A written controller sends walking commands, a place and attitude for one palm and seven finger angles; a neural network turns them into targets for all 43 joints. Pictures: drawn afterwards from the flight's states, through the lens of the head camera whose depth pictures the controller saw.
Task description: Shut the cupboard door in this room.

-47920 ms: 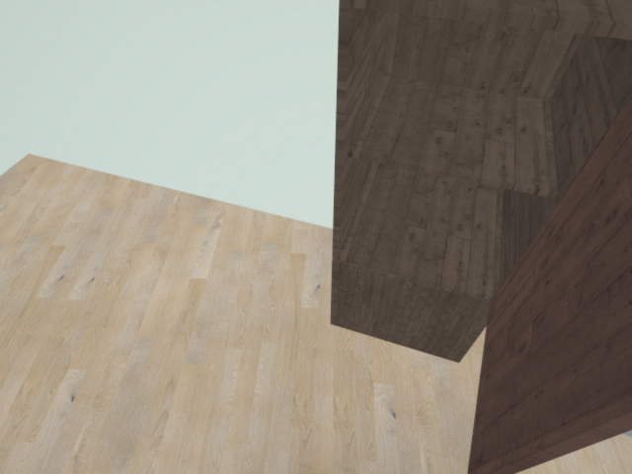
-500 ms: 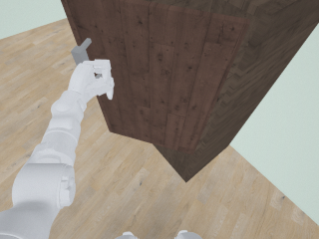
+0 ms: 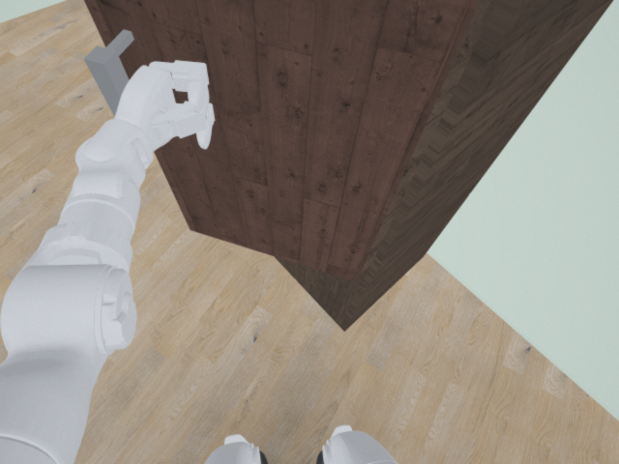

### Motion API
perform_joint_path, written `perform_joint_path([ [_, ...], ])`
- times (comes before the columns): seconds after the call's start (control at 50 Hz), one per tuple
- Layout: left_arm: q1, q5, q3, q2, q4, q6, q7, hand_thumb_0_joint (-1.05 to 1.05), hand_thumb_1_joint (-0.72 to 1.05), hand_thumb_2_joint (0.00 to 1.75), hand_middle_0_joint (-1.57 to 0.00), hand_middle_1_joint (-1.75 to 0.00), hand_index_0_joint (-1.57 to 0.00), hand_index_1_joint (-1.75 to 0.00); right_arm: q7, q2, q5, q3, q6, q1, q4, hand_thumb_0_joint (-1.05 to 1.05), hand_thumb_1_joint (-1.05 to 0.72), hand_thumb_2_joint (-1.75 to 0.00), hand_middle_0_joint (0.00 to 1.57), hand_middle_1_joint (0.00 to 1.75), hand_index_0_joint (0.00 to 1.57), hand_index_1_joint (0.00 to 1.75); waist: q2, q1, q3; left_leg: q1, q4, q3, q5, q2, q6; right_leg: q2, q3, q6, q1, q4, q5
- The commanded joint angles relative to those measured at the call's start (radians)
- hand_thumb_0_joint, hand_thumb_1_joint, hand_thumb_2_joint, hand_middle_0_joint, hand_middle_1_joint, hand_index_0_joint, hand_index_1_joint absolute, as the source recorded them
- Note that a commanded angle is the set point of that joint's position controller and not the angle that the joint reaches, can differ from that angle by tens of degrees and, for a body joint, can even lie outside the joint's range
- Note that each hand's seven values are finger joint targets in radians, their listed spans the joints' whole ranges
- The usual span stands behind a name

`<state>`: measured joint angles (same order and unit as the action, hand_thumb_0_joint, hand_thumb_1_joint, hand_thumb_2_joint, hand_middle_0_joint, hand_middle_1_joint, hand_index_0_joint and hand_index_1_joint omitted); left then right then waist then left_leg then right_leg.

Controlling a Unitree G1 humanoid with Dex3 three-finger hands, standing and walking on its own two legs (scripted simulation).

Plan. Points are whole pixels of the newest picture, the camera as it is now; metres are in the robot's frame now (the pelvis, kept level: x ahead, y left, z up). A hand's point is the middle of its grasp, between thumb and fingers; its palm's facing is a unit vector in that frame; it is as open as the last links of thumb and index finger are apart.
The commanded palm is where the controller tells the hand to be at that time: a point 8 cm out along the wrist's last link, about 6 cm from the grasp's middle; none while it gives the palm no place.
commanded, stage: push the door shut along its arc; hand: left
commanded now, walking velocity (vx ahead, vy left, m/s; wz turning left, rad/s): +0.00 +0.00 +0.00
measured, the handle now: (133, 92) +0.57 +0.15 +0.12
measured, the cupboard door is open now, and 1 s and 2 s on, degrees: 30 21 21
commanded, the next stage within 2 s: pull the fist back off the door in 0.22 s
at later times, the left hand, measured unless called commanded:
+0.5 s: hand (221, 95) +0.55 +0.05 +0.12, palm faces -0.02 -0.99 +0.12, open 3.1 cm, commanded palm +0.52 +0.08 +0.12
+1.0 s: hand (223, 145) +0.48 +0.05 +0.11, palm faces -0.01 -1.00 -0.02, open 3.1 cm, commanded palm +0.45 +0.09 +0.12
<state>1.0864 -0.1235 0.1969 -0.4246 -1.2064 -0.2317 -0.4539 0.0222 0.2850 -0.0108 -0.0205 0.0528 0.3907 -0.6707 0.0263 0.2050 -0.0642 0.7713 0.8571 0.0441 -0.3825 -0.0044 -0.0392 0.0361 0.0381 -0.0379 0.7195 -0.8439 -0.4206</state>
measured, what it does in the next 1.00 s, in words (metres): stands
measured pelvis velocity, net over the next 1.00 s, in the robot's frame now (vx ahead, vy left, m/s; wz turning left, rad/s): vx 0.00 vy -0.02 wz -0.01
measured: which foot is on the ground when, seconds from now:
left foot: down 0.00-1.00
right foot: down 0.00-1.00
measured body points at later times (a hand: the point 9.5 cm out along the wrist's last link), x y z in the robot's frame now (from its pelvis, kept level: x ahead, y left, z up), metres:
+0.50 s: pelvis +0.01 +0.00 -0.01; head +0.13 -0.01 +0.43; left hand +0.55 +0.10 +0.12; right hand +0.00 -0.26 -0.13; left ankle +0.01 +0.10 -0.69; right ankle -0.01 -0.10 -0.69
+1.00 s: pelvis +0.00 -0.02 +0.01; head +0.07 -0.03 +0.46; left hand +0.47 +0.10 +0.11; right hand +0.02 -0.28 -0.11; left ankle +0.01 +0.10 -0.69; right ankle -0.01 -0.10 -0.69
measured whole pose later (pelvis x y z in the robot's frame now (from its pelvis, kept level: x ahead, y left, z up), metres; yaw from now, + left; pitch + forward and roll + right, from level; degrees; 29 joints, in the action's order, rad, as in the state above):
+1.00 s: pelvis +0.00 -0.02 +0.01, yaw -1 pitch +13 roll +0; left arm 0.84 -0.07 0.17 -0.17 -1.06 -0.32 0.08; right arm -0.07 0.27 -0.01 0.02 0.00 0.42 -0.66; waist 0.03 0.13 -0.10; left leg 0.65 0.79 0.04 -0.37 -0.03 -0.01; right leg 0.06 0.03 -0.06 0.61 -0.78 -0.40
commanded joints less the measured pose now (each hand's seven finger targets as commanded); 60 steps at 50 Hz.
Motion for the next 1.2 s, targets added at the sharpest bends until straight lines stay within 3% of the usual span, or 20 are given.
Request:
perform_joint_path([
  [0.0, 0.571, -0.023, -0.014, -0.117, 0.232, -0.051, -0.01, 0.0, 0.9, 0.9, -1.3, -1.5, -1.3, -1.5, 0.014, 0.181, 0.004, 0.071, 0.019, 0.148, 0.047, 0.0, -0.9, -0.9, 0.2, 0.3, 0.2, 0.3, 0.047, 0.041, -0.493, -0.464, -0.017, -0.087, 0.38, 0.015, -0.029, 0.012, -0.02, 0.012, -0.003, 0.099, 0.39],
  [0.04, 0.592, -0.026, 0.004, -0.137, 0.216, -0.04, -0.014, 0.0, 0.9, 0.9, -1.3, -1.5, -1.3, -1.5, 0.017, 0.185, 0.007, 0.072, 0.018, 0.157, 0.035, 0.0, -0.9, -0.9, 0.2, 0.3, 0.2, 0.3, 0.014, 0.047, -0.495, -0.439, -0.007, -0.084, 0.379, 0.016, -0.031, 0.012, -0.021, 0.012, -0.017, 0.095, 0.409],
  [0.08, 0.601, -0.029, -0.047, -0.075, 0.21, -0.027, -0.021, 0.0, 0.9, 0.9, -1.3, -1.5, -1.3, -1.5, 0.019, 0.178, 0.006, 0.068, 0.014, 0.145, 0.03, 0.0, -0.9, -0.9, 0.2, 0.3, 0.2, 0.3, 0.036, 0.051, -0.5, -0.457, 0.0, -0.084, 0.397, 0.022, -0.034, 0.02, -0.012, 0.011, 0.003, 0.091, 0.415],
  [0.14, 0.65, -0.03, -0.01, -0.128, 0.191, -0.011, -0.024, 0.0, 0.9, 0.9, -1.3, -1.5, -1.3, -1.5, 0.023, 0.187, 0.009, 0.069, 0.018, 0.161, 0.015, 0.0, -0.9, -0.9, 0.2, 0.3, 0.2, 0.3, 0.007, 0.067, -0.48, -0.402, 0.011, -0.077, 0.345, 0.02, -0.037, 0.015, -0.021, 0.016, 0.001, 0.094, 0.393],
  [0.26, 0.705, -0.034, -0.086, -0.021, 0.234, -0.014, -0.034, 0.0, 0.9, 0.9, -1.3, -1.5, -1.3, -1.5, 0.022, 0.179, 0.014, 0.072, 0.025, 0.16, -0.002, 0.0, -0.9, -0.9, 0.2, 0.3, 0.2, 0.3, 0.101, 0.072, -0.556, -0.502, 0.042, -0.08, 0.456, 0.024, -0.038, 0.023, -0.002, 0.002, 0.079, 0.047, 0.427],
  [0.3, 0.719, -0.024, -0.073, -0.047, 0.203, 0.003, -0.029, 0.0, 0.9, 0.9, -1.3, -1.5, -1.3, -1.5, 0.023, 0.181, 0.017, 0.072, 0.024, 0.167, -0.017, 0.0, -0.9, -0.9, 0.2, 0.3, 0.2, 0.3, 0.076, 0.084, -0.518, -0.478, 0.05, -0.086, 0.432, 0.022, -0.037, 0.027, 0.001, 0.007, 0.102, 0.053, 0.399],
  [0.32, 0.711, -0.117, 0.173, -0.1, 0.181, 0.024, 0.183, 0.0, 0.9, 0.9, -1.3, -1.5, -1.3, -1.5, 0.007, 0.136, 0.0, 0.061, 0.038, 0.179, 0.017, 0.0, -0.9, -0.9, 0.2, 0.3, 0.2, 0.3, 0.139, 0.018, -0.534, -0.39, 0.041, -0.105, 0.428, 0.012, 0.0, 0.006, -0.026, 0.008, 0.007, 0.069, 0.429],
  [0.34, 0.641, -0.08, 0.104, -0.032, 0.162, 0.032, 0.283, 0.0, 0.9, 0.9, -1.3, -1.5, -1.3, -1.5, -0.019, 0.131, 0.009, 0.059, 0.044, 0.192, 0.019, 0.0, -0.9, -0.9, 0.2, 0.3, 0.2, 0.3, 0.104, 0.023, -0.553, -0.386, 0.014, -0.115, 0.454, 0.007, 0.007, 0.008, -0.021, 0.019, -0.018, 0.062, 0.452],
  [0.4, 0.559, -0.047, 0.093, 0.087, 0.239, -0.004, 0.47, 0.0, 0.9, 0.9, -1.3, -1.5, -1.3, -1.5, -0.066, 0.121, 0.036, 0.076, 0.041, 0.204, 0.031, 0.0, -0.9, -0.9, 0.2, 0.3, 0.2, 0.3, 0.05, 0.003, -0.605, -0.427, 0.02, -0.108, 0.57, 0.004, 0.015, 0.012, -0.008, 0.03, -0.027, 0.046, 0.509],
  [0.48, 0.543, 0.124, 0.036, 0.121, 0.342, -0.148, 0.691, 0.0, 0.9, 0.9, -1.3, -1.5, -1.3, -1.5, -0.122, 0.118, 0.074, 0.092, 0.041, 0.21, 0.022, 0.0, -0.9, -0.9, 0.2, 0.3, 0.2, 0.3, 0.034, 0.005, -0.609, -0.394, 0.06, -0.098, 0.545, -0.006, 0.015, 0.016, -0.001, 0.034, 0.012, 0.016, 0.488],
  [0.54, 0.538, 0.198, -0.008, 0.093, 0.329, -0.184, 0.68, 0.0, 0.9, 0.9, -1.3, -1.5, -1.3, -1.5, -0.131, 0.128, 0.068, 0.102, 0.013, 0.211, 0.025, 0.0, -0.9, -0.9, 0.2, 0.3, 0.2, 0.3, 0.019, 0.019, -0.606, -0.381, 0.04, -0.081, 0.464, 0.002, 0.004, 0.014, -0.02, 0.032, -0.049, 0.034, 0.485],
  [0.66, 0.494, 0.104, 0.109, -0.025, 0.27, -0.111, 0.616, 0.0, 0.9, 0.9, -1.3, -1.5, -1.3, -1.5, -0.088, 0.133, 0.028, 0.088, -0.024, 0.181, 0.055, 0.0, -0.9, -0.9, 0.2, 0.3, 0.2, 0.3, -0.035, -0.017, -0.548, -0.344, -0.04, -0.05, 0.342, 0.014, -0.002, 0.014, -0.044, 0.037, -0.206, 0.111, 0.486],
  [0.72, 0.44, 0.063, 0.13, -0.02, 0.321, -0.14, 0.605, 0.0, 0.9, 0.9, -1.3, -1.5, -1.3, -1.5, -0.079, 0.12, 0.022, 0.077, -0.01, 0.154, 0.075, 0.0, -0.9, -0.9, 0.2, 0.3, 0.2, 0.3, -0.059, -0.046, -0.526, -0.317, -0.065, -0.031, 0.337, 0.024, -0.005, 0.012, -0.057, 0.042, -0.286, 0.128, 0.547],
  [0.8, 0.253, 0.085, 0.036, 0.085, 0.308, -0.196, 0.573, 0.0, 0.9, 0.9, -1.3, -1.5, -1.3, -1.5, -0.091, 0.102, 0.022, 0.079, -0.005, 0.133, 0.083, 0.0, -0.9, -0.9, 0.2, 0.3, 0.2, 0.3, -0.079, -0.055, -0.424, -0.313, -0.072, -0.019, 0.32, 0.023, -0.007, 0.014, -0.052, 0.045, -0.252, 0.137, 0.545],
  [0.9, 0.111, 0.062, -0.05, 0.187, 0.271, -0.135, 0.524, 0.0, 0.9, 0.9, -1.3, -1.5, -1.3, -1.5, -0.095, 0.109, -0.004, 0.092, -0.028, 0.105, 0.1, 0.0, -0.9, -0.9, 0.2, 0.3, 0.2, 0.3, -0.07, -0.064, -0.328, -0.315, -0.099, -0.002, 0.222, 0.028, -0.007, 0.004, -0.064, 0.059, -0.215, 0.196, 0.439],
  [0.96, 0.162, 0.014, -0.037, 0.17, 0.393, -0.127, 0.529, 0.0, 0.9, 0.9, -1.3, -1.5, -1.3, -1.5, -0.078, 0.109, -0.016, 0.089, -0.03, 0.075, 0.117, 0.0, -0.9, -0.9, 0.2, 0.3, 0.2, 0.3, -0.082, -0.069, -0.342, -0.322, -0.117, -0.004, 0.196, 0.033, -0.011, -0.006, -0.08, 0.064, -0.266, 0.224, 0.415],
  [1.04, 0.267, 0.014, -0.064, 0.159, 0.697, -0.224, 0.562, 0.0, 0.9, 0.9, -1.3, -1.5, -1.3, -1.5, -0.063, 0.091, -0.013, 0.09, 0.001, 0.028, 0.12, 0.0, -0.9, -0.9, 0.2, 0.3, 0.2, 0.3, 0.046, -0.083, -0.514, -0.485, -0.11, -0.02, 0.298, 0.025, -0.004, 0.005, -0.059, 0.037, -0.291, 0.175, 0.469],
  [1.08, 0.227, 0.025, -0.085, 0.169, 0.737, -0.253, 0.576, 0.0, 0.9, 0.9, -1.3, -1.5, -1.3, -1.5, -0.06, 0.09, -0.013, 0.089, 0.011, 0.018, 0.105, 0.0, -0.9, -0.9, 0.2, 0.3, 0.2, 0.3, 0.03, -0.077, -0.519, -0.521, -0.1, -0.034, 0.335, 0.016, -0.003, 0.009, -0.048, 0.036, -0.262, 0.159, 0.478],
  [1.12, 0.176, 0.042, -0.142, 0.227, 0.675, -0.238, 0.579, 0.0, 0.9, 0.9, -1.3, -1.5, -1.3, -1.5, -0.063, 0.086, -0.014, 0.085, 0.015, 0.006, 0.091, 0.0, -0.9, -0.9, 0.2, 0.3, 0.2, 0.3, 0.009, -0.057, -0.444, -0.505, -0.103, -0.037, 0.302, 0.009, -0.001, 0.009, -0.037, 0.04, -0.202, 0.162, 0.427],
  [1.18, 0.112, 0.065, -0.096, 0.175, 0.505, -0.163, 0.59, 0.0, 0.9, 0.9, -1.3, -1.5, -1.3, -1.5, -0.063, 0.097, -0.018, 0.082, 0.0, 0.014, 0.08, 0.0, -0.9, -0.9, 0.2, 0.3, 0.2, 0.3, -0.079, -0.053, -0.33, -0.399, -0.126, -0.025, 0.208, 0.016, -0.007, -0.005, -0.06, 0.066, -0.209, 0.199, 0.375],
])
